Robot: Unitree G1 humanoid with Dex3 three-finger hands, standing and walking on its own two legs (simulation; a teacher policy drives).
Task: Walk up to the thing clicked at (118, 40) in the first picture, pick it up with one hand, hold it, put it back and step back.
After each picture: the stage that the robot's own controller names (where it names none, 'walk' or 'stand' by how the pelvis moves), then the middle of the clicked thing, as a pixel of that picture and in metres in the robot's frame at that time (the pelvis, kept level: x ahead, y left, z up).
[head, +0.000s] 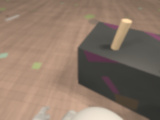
stand; (119, 36) +0.68 -0.18 +0.14
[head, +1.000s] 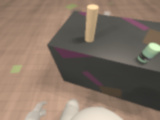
walk; (90, 25) +0.63 +0.09 +0.17
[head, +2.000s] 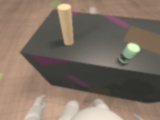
stand; (67, 27) +0.54 +0.22 +0.18
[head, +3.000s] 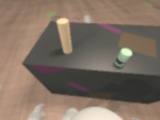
walk; (65, 38) +0.51 +0.23 +0.15
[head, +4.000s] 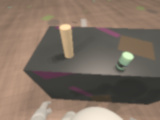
stand; (67, 43) +0.49 +0.21 +0.13
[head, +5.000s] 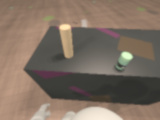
stand; (67, 43) +0.50 +0.22 +0.13
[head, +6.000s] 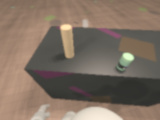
stand; (68, 43) +0.49 +0.21 +0.13
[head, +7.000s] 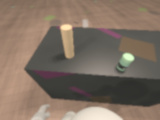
stand; (68, 43) +0.49 +0.21 +0.13
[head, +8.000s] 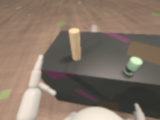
rise first; (75, 46) +0.49 +0.19 +0.14
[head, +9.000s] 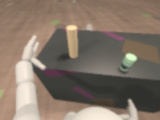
go down; (72, 43) +0.52 +0.18 +0.14
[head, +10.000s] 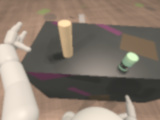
go down; (66, 41) +0.48 +0.18 +0.15
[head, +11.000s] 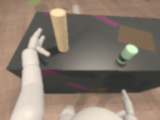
close in; (61, 34) +0.49 +0.19 +0.17
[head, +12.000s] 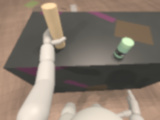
close; (55, 29) +0.52 +0.21 +0.19
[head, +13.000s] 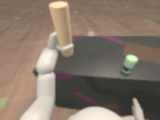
lift; (64, 34) +0.34 +0.16 +0.35
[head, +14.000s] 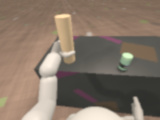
lift; (66, 41) +0.34 +0.16 +0.30
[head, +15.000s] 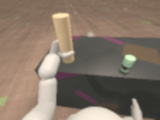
hold; (65, 41) +0.33 +0.17 +0.31
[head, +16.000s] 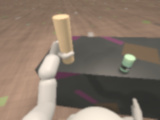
hold; (65, 42) +0.33 +0.17 +0.31
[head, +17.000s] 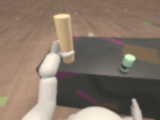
crouch; (65, 42) +0.34 +0.17 +0.31
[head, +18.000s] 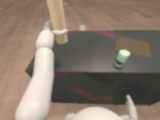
crouch; (58, 20) +0.46 +0.20 +0.34
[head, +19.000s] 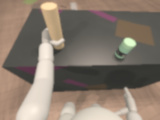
lower; (55, 30) +0.51 +0.20 +0.19
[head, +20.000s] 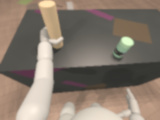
lower; (53, 28) +0.52 +0.20 +0.19
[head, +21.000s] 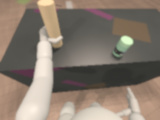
lower; (52, 27) +0.52 +0.20 +0.19
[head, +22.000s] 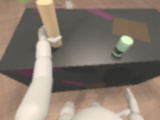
lower; (51, 27) +0.52 +0.21 +0.19
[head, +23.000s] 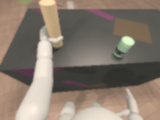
loosen; (53, 27) +0.52 +0.21 +0.19
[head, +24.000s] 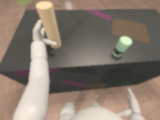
withdraw; (51, 29) +0.51 +0.21 +0.19
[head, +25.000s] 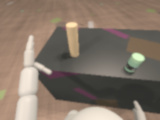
sink last; (73, 41) +0.50 +0.19 +0.16
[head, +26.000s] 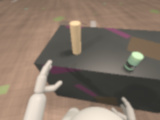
stand; (76, 39) +0.53 +0.19 +0.15
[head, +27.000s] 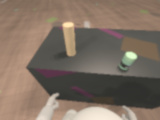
stand; (70, 41) +0.51 +0.20 +0.15
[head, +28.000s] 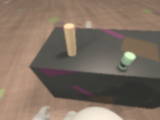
stand; (70, 41) +0.53 +0.20 +0.14
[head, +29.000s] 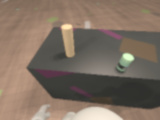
stand; (68, 42) +0.51 +0.21 +0.13
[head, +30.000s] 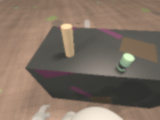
stand; (68, 42) +0.51 +0.21 +0.13
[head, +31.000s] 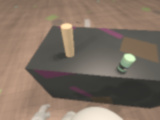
stand; (68, 42) +0.50 +0.21 +0.13
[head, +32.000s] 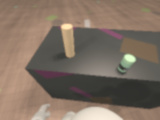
walk; (68, 42) +0.50 +0.21 +0.13
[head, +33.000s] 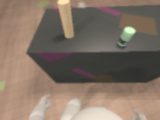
walk; (67, 21) +0.62 +0.23 +0.16
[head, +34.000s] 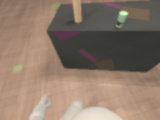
walk; (77, 8) +0.92 +0.23 +0.16
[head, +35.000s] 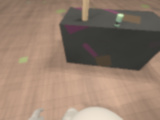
stand; (85, 9) +1.16 +0.18 +0.15
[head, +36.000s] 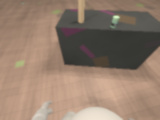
stand; (81, 11) +1.13 +0.20 +0.13
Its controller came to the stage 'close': yes
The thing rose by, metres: 0.21
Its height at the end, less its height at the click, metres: +0.00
